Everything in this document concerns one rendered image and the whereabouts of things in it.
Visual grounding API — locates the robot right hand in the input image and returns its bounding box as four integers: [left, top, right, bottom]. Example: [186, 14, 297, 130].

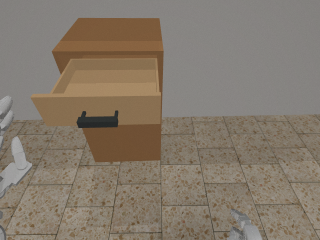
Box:
[226, 208, 263, 240]

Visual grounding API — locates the drawer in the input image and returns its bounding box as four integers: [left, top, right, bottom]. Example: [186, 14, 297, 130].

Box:
[30, 58, 161, 127]

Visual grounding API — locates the handle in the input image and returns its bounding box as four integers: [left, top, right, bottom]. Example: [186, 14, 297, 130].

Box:
[76, 110, 119, 128]

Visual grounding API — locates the robot left hand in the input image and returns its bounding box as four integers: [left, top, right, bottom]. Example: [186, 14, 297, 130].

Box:
[0, 95, 32, 199]

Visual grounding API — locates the cabinet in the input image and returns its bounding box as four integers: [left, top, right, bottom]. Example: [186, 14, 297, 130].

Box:
[52, 18, 164, 163]

